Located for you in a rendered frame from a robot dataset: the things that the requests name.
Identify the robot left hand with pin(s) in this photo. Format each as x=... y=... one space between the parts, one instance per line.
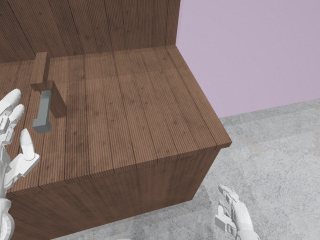
x=21 y=165

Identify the right robot forearm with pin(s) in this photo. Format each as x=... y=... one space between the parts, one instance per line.
x=246 y=234

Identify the robot right hand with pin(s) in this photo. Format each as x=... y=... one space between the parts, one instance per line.
x=237 y=216

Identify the left robot forearm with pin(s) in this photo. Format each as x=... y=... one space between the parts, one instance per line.
x=7 y=224

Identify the counter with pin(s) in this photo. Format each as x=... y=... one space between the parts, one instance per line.
x=131 y=129

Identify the tap lever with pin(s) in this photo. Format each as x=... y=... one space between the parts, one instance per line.
x=41 y=124

